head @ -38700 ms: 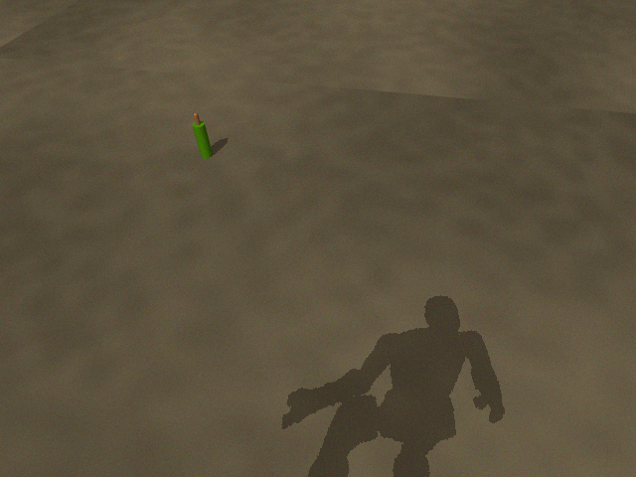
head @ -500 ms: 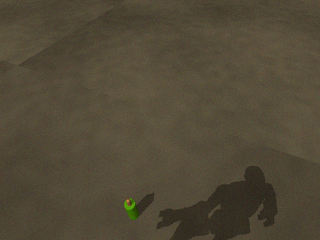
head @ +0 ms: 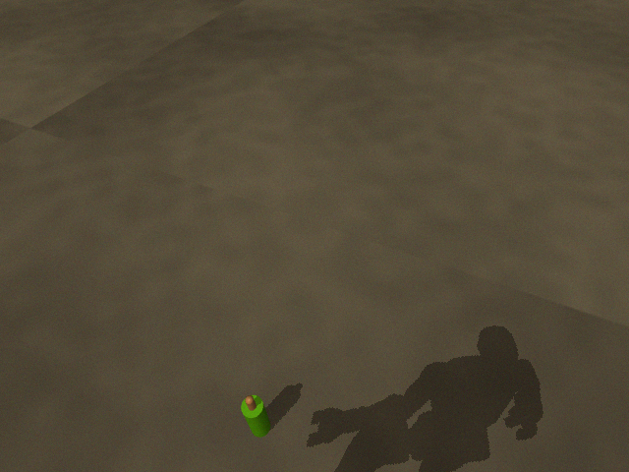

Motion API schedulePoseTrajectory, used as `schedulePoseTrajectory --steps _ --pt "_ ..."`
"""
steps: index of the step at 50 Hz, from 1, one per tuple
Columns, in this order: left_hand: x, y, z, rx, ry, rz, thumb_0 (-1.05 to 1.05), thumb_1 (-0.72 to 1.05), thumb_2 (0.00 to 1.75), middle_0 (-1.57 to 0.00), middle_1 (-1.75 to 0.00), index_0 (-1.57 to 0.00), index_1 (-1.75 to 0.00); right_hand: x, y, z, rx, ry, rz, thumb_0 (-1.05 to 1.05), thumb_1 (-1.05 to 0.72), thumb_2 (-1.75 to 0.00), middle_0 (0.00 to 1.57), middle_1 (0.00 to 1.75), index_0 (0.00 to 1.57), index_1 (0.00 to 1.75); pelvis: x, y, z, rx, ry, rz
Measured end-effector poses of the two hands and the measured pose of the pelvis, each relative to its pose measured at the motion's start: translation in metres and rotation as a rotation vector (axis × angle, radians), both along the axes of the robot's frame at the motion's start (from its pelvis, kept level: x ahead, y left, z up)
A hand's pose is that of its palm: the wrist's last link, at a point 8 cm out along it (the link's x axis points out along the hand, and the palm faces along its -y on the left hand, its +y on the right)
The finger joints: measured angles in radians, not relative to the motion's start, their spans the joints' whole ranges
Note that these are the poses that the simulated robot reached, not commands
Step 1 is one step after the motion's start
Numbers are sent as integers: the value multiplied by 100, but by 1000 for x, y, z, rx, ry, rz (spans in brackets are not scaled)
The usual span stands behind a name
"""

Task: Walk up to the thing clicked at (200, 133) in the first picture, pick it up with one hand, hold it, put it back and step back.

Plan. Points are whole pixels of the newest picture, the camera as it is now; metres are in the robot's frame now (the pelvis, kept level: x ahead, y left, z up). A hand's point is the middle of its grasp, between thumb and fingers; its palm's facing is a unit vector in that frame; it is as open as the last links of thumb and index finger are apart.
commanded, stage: stand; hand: left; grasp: from the side
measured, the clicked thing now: (255, 413) +0.40 +0.19 -0.66
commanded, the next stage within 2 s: step back in 0.10 s
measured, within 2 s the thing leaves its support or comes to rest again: neither
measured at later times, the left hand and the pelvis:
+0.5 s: hand out of the picture +0.08 +0.31 -0.18, palm faces -0.03 -0.93 -0.37, open 7.4 cm; pelvis -0.07 +0.05 -0.02, yaw +0 degrees
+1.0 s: hand out of the picture -0.08 +0.29 -0.16, palm faces -0.10 -0.91 -0.41, open 7.4 cm; pelvis -0.18 +0.03 -0.02, yaw -6 degrees
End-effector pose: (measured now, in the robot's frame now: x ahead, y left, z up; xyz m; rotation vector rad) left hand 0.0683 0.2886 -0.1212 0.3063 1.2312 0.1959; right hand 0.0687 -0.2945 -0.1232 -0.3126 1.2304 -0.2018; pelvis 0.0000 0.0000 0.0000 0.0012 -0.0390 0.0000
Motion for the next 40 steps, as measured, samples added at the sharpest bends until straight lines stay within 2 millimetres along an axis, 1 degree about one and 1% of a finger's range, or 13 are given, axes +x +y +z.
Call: schedulePoseTrajectory --steps 6,10,14,18,22,24,26,29,32,36,40 --pt "3 2 2 1 -16 3 1 90 90 -20 -30 -20 -30 2 0 1 1 -8 2 1 -90 -90 20 30 20 30 -2 0 0 -1 3 0" --pt "1 12 0 19 -24 12 1 90 90 -21 -30 -20 -30 0 -4 -1 -5 -10 -4 1 -90 -90 20 30 20 30 -15 1 -5 -9 7 -2" --pt "-5 27 -4 42 -19 0 1 90 90 -21 -30 -20 -30 -9 -7 -4 -29 3 -4 1 -90 -90 20 30 20 30 -32 8 -11 -19 11 0" --pt "-7 46 -11 51 -27 -29 1 90 90 -21 -30 -20 -30 -29 -2 -3 -60 24 -11 1 -90 -90 20 30 20 30 -44 24 -17 -11 13 -5" --pt "1 65 -24 46 -64 -36 1 90 90 -21 -30 -20 -30 -57 10 -3 -98 47 -18 1 -90 -90 20 30 20 30 -55 42 -28 -19 17 2" --pt "2 68 -25 45 -77 -39 1 90 90 -20 -30 -20 -30 -72 18 1 -103 68 -19 1 -90 -90 20 30 20 30 -63 45 -25 -19 8 -3" --pt "-1 68 -24 36 -79 -50 1 90 90 -20 -30 -20 -30 -85 25 6 -104 80 -26 1 -90 -90 20 30 20 30 -69 48 -21 -30 11 -5" --pt "-10 64 -22 18 -68 -72 1 91 90 -20 -30 -20 -30 -98 32 10 -108 75 -38 1 -90 -90 20 30 20 30 -79 53 -16 -34 18 -20" --pt "-26 63 -23 11 -49 -94 1 90 90 -20 -30 -20 -30 -104 37 10 -105 36 -52 1 -90 -90 20 30 21 30 -90 56 -16 -28 16 -39" --pt "-49 61 -25 18 -23 -111 1 90 90 -20 -30 -20 -30 -112 39 5 -91 -23 -58 1 -90 -90 20 30 21 30 -107 56 -19 -17 8 -62" --pt "-72 57 -23 37 -18 -125 1 90 90 -20 -30 -20 -30 -125 34 -5 -68 -64 -53 1 -90 -90 20 30 21 30 -129 50 -25 -7 -2 -86"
